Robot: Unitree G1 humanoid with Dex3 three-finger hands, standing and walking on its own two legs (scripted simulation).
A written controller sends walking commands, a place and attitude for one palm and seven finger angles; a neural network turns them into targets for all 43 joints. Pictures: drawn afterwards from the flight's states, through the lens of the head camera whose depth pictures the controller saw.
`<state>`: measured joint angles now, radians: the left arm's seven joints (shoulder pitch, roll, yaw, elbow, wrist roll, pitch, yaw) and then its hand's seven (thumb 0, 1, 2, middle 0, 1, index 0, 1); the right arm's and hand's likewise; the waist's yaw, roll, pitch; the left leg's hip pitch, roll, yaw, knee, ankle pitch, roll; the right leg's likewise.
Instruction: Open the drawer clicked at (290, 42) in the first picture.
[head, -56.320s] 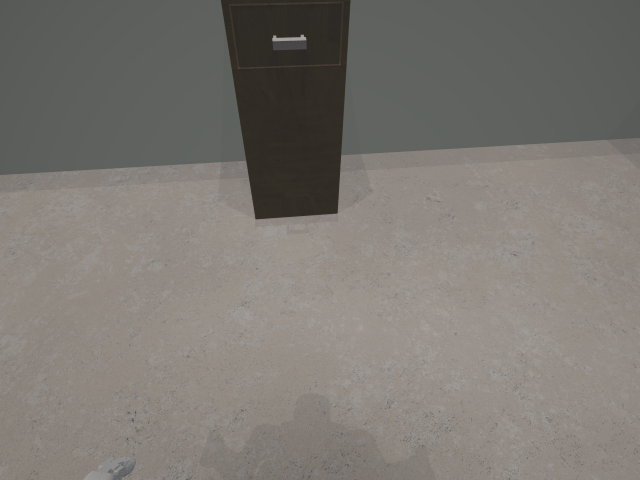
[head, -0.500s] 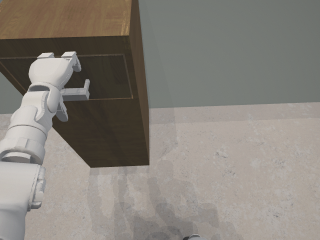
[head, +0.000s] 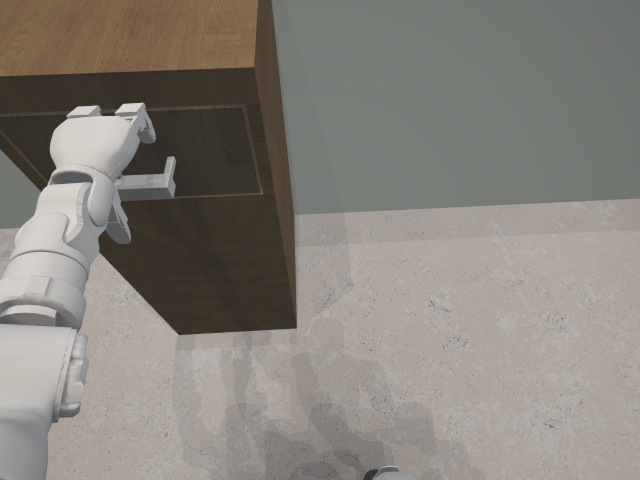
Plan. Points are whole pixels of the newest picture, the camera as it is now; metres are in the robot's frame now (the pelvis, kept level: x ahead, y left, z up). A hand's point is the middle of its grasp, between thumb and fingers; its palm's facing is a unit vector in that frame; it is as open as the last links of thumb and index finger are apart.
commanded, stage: re-aim the fingers above the handle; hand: left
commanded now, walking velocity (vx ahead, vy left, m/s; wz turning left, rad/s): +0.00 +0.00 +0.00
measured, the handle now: (139, 176) +0.53 +0.25 +0.03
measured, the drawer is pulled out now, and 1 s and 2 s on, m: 0.00 0.00 0.00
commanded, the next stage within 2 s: lower the fingers behind the handle in 1.04 s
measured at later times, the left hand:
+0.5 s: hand (116, 174) +0.49 +0.25 +0.08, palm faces -0.03 +0.01 -1.00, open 13.8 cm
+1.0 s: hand (96, 187) +0.47 +0.27 +0.08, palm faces -0.08 +0.04 -1.00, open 13.8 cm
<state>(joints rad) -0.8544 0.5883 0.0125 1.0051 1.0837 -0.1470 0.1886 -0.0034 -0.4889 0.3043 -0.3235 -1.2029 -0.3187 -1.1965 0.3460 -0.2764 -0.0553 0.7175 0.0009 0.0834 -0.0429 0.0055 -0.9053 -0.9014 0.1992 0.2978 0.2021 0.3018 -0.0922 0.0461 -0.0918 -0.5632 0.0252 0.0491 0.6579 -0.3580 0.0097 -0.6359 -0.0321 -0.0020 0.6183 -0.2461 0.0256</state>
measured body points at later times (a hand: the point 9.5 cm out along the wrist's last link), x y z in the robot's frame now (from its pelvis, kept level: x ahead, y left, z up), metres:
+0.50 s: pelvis +0.00 +0.00 +0.00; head +0.09 -0.01 +0.44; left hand +0.49 +0.25 +0.14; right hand +0.03 -0.28 -0.13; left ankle -0.03 +0.11 -0.72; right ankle +0.02 -0.14 -0.72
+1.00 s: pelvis +0.00 +0.00 +0.00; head +0.09 -0.02 +0.44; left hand +0.47 +0.27 +0.13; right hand +0.04 -0.28 -0.13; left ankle -0.03 +0.11 -0.72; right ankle +0.02 -0.14 -0.72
